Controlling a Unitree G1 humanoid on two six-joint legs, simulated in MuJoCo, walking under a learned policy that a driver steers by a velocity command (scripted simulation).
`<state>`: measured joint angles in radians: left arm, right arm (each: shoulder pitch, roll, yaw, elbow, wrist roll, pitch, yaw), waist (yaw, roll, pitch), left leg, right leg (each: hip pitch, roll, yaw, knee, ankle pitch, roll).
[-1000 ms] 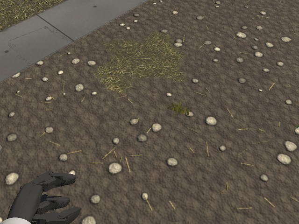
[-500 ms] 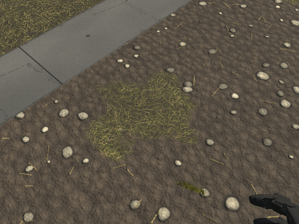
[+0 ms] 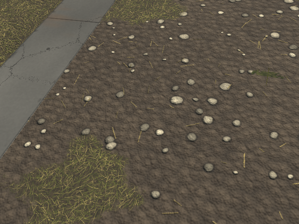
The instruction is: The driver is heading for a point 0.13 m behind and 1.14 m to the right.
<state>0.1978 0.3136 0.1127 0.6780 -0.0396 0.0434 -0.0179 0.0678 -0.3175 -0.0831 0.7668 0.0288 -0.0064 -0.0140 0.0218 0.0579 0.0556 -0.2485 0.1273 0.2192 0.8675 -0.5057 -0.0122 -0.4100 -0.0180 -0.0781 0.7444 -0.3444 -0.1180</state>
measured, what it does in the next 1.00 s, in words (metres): walks ahead, turning right: left foot, then right foot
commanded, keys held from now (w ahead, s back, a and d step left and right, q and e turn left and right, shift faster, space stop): w+e+shift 1.00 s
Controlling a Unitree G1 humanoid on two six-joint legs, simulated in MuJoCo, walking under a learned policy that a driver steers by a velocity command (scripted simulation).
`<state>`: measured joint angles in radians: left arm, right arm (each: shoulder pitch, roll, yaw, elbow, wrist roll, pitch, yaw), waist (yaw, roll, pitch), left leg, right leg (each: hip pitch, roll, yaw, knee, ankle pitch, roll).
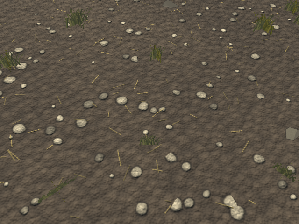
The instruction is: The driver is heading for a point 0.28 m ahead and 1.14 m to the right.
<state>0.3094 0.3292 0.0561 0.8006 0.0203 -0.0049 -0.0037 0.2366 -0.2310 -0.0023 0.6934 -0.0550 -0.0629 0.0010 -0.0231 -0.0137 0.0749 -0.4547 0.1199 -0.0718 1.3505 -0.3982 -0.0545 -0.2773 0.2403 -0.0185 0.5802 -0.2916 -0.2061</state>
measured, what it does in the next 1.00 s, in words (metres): walks ahead, turning right: left foot, then right foot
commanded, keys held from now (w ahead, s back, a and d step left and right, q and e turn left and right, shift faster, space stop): w+e+shift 1.00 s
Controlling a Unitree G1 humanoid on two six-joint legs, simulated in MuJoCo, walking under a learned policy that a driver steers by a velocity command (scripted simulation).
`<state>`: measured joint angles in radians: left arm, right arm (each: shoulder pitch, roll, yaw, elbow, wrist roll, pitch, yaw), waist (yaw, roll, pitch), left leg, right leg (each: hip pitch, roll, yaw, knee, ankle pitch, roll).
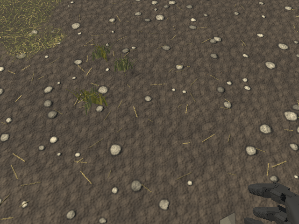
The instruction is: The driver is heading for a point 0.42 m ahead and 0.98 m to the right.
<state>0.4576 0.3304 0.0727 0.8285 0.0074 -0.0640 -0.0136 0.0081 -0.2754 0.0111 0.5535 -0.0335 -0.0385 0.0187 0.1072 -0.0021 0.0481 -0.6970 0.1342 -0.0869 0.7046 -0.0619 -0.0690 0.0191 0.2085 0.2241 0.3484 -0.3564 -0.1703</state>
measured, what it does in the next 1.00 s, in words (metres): walks ahead, turning right: left foot, then right foot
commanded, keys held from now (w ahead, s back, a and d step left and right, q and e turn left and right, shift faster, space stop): w+e+shift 0.20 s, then w+shift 0.50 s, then w+e+shift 0.30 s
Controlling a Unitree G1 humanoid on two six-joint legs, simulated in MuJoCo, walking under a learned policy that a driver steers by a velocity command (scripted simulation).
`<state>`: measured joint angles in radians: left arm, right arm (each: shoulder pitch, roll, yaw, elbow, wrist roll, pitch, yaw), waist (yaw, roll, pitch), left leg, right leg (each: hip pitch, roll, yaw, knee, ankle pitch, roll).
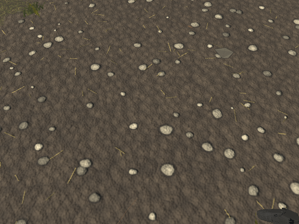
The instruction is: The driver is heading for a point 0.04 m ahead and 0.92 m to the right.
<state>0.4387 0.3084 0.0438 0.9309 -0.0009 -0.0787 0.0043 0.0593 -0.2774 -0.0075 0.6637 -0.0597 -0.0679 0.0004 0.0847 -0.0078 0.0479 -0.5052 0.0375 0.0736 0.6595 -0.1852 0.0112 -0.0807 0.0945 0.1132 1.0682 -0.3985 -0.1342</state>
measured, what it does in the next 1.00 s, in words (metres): walks ahead, turning right: right foot, then left foot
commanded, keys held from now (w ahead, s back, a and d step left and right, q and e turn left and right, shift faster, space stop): w+e+shift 1.00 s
